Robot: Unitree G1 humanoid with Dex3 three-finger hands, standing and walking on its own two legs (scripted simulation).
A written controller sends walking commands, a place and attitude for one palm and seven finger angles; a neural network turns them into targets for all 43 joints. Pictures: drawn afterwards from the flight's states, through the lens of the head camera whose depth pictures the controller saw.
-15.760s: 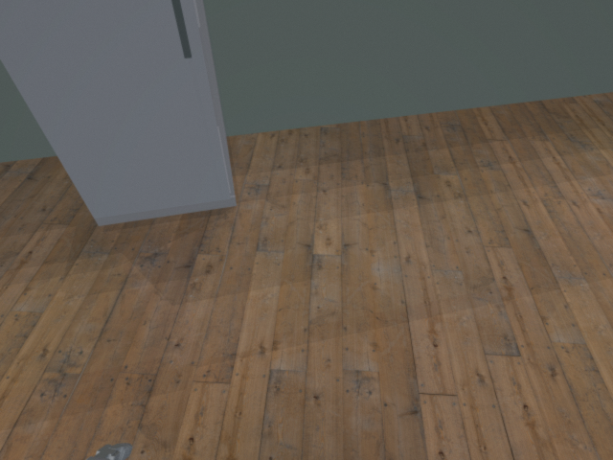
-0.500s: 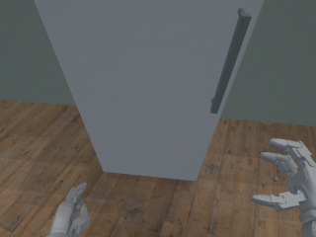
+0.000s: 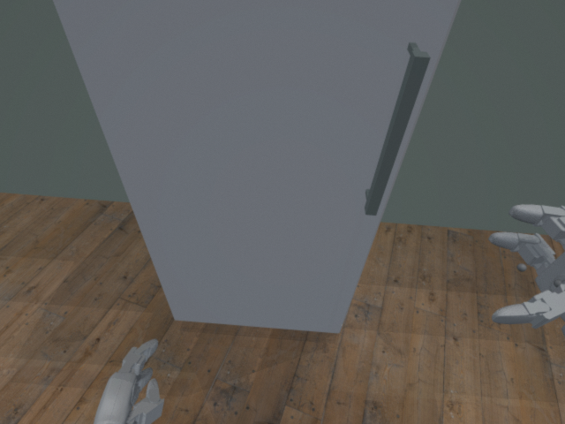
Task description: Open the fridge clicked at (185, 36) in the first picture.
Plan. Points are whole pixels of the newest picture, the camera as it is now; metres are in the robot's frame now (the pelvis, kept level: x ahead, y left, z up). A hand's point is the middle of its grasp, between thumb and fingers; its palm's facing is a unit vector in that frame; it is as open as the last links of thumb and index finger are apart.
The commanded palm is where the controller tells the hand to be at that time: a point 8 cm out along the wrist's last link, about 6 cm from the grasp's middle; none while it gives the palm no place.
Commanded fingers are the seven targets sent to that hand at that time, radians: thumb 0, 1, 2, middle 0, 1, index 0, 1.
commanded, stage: raise the hand to about handle height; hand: right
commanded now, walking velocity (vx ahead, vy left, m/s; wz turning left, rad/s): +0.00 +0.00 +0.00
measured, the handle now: (388, 140) +0.54 -0.17 +0.15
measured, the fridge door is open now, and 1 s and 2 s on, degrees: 0 0 0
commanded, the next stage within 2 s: move the hooked fingers beside the handle in 0.42 s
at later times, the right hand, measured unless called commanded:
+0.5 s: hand (518, 281) +0.27 -0.28 +0.13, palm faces +0.11 +0.99 -0.01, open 14.0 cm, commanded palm +0.24 -0.32 +0.14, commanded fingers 0.00 0.50 -0.30 0.30 1.20 0.30 1.20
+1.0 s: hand (485, 238) +0.34 -0.27 +0.13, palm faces +0.09 +1.00 +0.00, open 14.0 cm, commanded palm +0.31 -0.31 +0.13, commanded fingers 0.00 0.50 -0.30 0.30 1.20 0.30 1.20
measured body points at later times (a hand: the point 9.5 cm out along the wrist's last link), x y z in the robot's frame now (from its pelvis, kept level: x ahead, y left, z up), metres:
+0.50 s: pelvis -0.01 -0.01 +0.00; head -0.02 +0.00 +0.45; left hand +0.17 +0.23 -0.06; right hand +0.26 -0.33 +0.13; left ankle +0.02 +0.12 -0.73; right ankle -0.01 -0.12 -0.73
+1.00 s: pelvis -0.01 -0.01 +0.00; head +0.00 +0.00 +0.45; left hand +0.13 +0.25 -0.08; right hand +0.33 -0.32 +0.13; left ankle +0.02 +0.12 -0.73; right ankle -0.01 -0.12 -0.73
